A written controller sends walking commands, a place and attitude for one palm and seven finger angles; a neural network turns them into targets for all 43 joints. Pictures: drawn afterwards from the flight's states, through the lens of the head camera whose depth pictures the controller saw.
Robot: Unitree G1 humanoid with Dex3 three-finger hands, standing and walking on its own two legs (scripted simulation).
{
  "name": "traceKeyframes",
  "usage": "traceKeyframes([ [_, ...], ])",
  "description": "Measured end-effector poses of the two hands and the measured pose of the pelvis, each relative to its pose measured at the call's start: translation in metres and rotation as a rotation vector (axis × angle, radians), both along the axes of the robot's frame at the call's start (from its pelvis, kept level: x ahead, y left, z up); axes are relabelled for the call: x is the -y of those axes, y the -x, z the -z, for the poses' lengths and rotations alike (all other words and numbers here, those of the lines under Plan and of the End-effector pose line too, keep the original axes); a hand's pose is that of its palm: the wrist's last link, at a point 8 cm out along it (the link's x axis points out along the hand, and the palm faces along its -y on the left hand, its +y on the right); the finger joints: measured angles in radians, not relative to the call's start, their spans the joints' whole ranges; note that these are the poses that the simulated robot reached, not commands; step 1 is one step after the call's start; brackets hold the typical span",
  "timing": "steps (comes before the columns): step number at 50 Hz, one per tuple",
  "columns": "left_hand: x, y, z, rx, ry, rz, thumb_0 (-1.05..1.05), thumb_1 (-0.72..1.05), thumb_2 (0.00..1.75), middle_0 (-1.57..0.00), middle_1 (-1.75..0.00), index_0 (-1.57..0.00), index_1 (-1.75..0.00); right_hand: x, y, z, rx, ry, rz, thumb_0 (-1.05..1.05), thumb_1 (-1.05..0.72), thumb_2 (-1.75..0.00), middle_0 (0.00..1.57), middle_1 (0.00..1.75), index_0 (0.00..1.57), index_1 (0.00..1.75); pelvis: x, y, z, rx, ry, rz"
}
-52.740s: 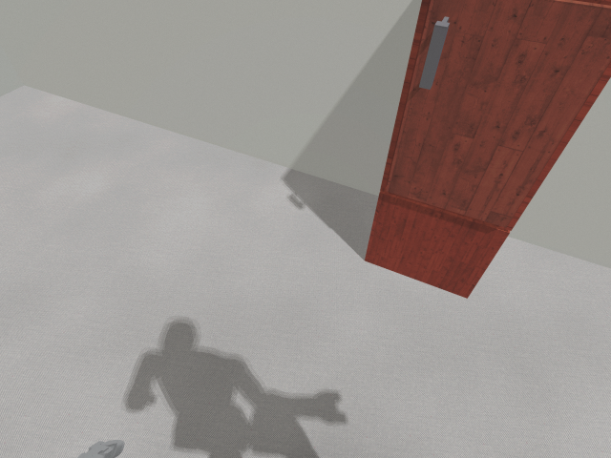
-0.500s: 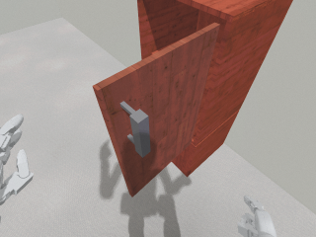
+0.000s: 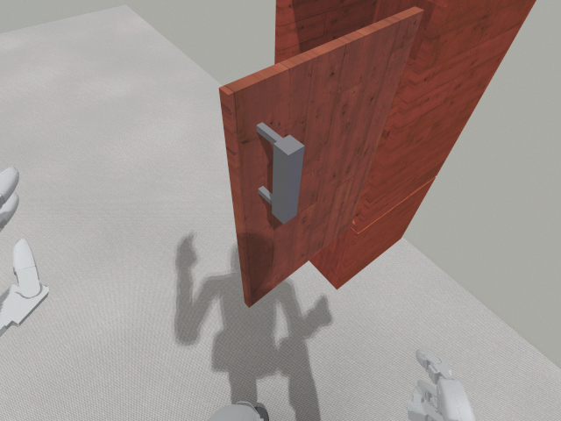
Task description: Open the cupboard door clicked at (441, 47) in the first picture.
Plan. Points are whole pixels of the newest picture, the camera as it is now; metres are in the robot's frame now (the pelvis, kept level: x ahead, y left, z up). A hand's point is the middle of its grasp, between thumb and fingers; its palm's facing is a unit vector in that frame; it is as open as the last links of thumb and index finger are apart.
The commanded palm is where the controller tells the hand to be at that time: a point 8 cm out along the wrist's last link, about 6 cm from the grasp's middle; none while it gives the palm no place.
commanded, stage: step back with the hand held close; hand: left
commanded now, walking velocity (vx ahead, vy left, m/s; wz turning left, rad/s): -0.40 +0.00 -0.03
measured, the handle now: (275, 174) +0.41 +0.05 +0.13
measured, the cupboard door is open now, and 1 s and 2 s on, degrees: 93 93 93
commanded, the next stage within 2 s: stop stepping back and stand still in 0.34 s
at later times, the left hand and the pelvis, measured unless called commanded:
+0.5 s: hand (20, 361) +0.14 +0.23 +0.17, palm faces +0.29 -0.85 -0.43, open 7.4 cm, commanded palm +0.10 +0.28 +0.19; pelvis -0.08 +0.00 +0.00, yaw -7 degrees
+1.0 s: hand out of the picture +0.06 +0.27 +0.17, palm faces +0.42 -0.81 -0.40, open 7.4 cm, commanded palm +0.01 +0.30 +0.19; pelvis -0.15 +0.01 +0.01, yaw -4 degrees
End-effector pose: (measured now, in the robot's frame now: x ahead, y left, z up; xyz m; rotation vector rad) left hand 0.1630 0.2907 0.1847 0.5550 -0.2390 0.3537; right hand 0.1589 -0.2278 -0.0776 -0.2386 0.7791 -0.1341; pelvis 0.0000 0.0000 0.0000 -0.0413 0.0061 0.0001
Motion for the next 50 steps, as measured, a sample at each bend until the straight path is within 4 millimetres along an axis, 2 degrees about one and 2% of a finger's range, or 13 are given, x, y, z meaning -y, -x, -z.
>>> traceKeyframes([
  [7,-0.010,0.011,-0.005,0.073,-0.032,0.055,0.01,0.88,0.90,-0.22,-0.30,-0.22,-0.30,0.004,0.013,-0.007,0.040,0.060,0.038,0.02,-0.90,-0.90,0.20,0.30,0.20,0.30,-0.011,0.013,0.007,0.027,0.017,0.008],
  [13,-0.027,0.028,-0.016,0.070,-0.033,-0.005,0.01,0.88,0.90,-0.22,-0.30,-0.22,-0.30,-0.005,0.030,-0.020,0.051,0.040,0.014,0.02,-0.90,-0.90,0.20,0.30,0.20,0.30,-0.010,0.034,-0.007,-0.012,0.043,0.010],
  [17,-0.017,0.045,-0.012,0.036,0.018,0.004,0.01,0.89,0.90,-0.21,-0.30,-0.21,-0.30,-0.010,0.041,-0.022,0.066,0.003,-0.004,0.01,-0.90,-0.90,0.20,0.30,0.20,0.30,-0.006,0.049,-0.010,-0.056,0.038,0.035],
  [20,0.000,0.057,-0.003,0.030,0.009,0.055,0.01,0.89,0.90,-0.21,-0.30,-0.21,-0.30,-0.009,0.049,-0.013,0.086,-0.014,-0.022,0.01,-0.90,-0.90,0.20,0.30,0.20,0.30,-0.001,0.067,0.001,-0.076,-0.022,0.085],
  [22,0.009,0.060,0.001,0.029,0.028,0.100,0.01,0.89,0.90,-0.21,-0.30,-0.21,-0.30,-0.006,0.061,-0.007,0.069,-0.003,-0.012,0.01,-0.90,-0.90,0.20,0.30,0.20,0.30,-0.002,0.078,0.003,-0.052,-0.004,0.107],
  [24,0.013,0.060,-0.002,0.045,0.025,0.140,0.01,0.88,0.90,-0.22,-0.30,-0.22,-0.30,-0.005,0.075,-0.006,0.038,0.009,0.009,0.01,-0.90,-0.90,0.20,0.30,0.20,0.30,-0.003,0.079,0.001,-0.035,-0.011,0.115],
  [27,0.011,0.054,-0.008,0.096,0.019,0.175,0.01,0.88,0.90,-0.22,-0.30,-0.22,-0.30,0.001,0.096,-0.009,0.040,0.031,0.072,0.01,-0.90,-0.90,0.20,0.30,0.20,0.30,-0.006,0.078,0.004,-0.017,-0.016,0.119],
  [32,0.006,0.051,-0.011,0.066,0.032,0.173,0.01,0.88,0.90,-0.22,-0.30,-0.22,-0.30,0.008,0.136,-0.023,0.088,0.024,0.129,0.02,-0.90,-0.90,0.20,0.30,0.20,0.30,-0.008,0.103,-0.006,0.037,-0.023,0.106],
  [36,0.008,0.078,-0.011,-0.019,-0.017,0.164,0.01,0.88,0.90,-0.22,-0.30,-0.22,-0.30,0.015,0.170,-0.027,0.081,0.015,0.159,0.01,-0.90,-0.90,0.20,0.30,0.20,0.30,-0.004,0.118,-0.012,0.042,-0.024,0.106],
  [40,0.012,0.119,-0.008,-0.079,-0.069,0.142,0.01,0.88,0.90,-0.22,-0.30,-0.22,-0.30,0.025,0.194,-0.013,0.018,0.021,0.150,0.01,-0.90,-0.90,0.20,0.30,0.20,0.30,-0.001,0.135,-0.009,0.033,-0.042,0.101],
  [43,0.009,0.140,-0.010,-0.047,-0.042,0.106,0.01,0.88,0.90,-0.22,-0.30,-0.22,-0.30,0.030,0.209,-0.006,-0.058,0.046,0.131,0.01,-0.90,-0.90,0.20,0.30,0.20,0.30,-0.001,0.144,-0.011,0.032,-0.056,0.103],
  [46,-0.002,0.146,-0.010,0.013,0.004,0.041,0.01,0.88,0.90,-0.22,-0.30,-0.22,-0.30,0.031,0.216,-0.009,-0.072,0.064,0.131,0.02,-0.90,-0.90,0.20,0.30,0.20,0.30,-0.003,0.146,-0.015,0.020,-0.066,0.089],
  [50,-0.015,0.143,-0.004,0.056,0.060,-0.014,0.01,0.88,0.90,-0.22,-0.30,-0.22,-0.30,0.028,0.211,-0.013,-0.010,0.098,0.128,0.02,-0.90,-0.90,0.20,0.30,0.20,0.30,-0.013,0.148,-0.012,0.017,-0.058,0.062],
])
